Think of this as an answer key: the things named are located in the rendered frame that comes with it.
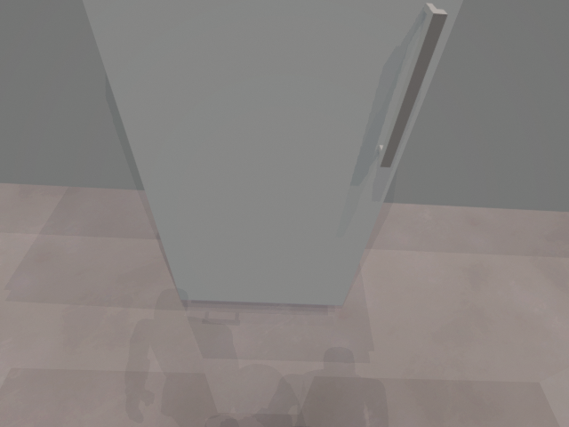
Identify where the handle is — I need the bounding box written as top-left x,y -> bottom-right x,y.
378,3 -> 448,167

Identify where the fridge door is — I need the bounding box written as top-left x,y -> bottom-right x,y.
83,0 -> 463,305

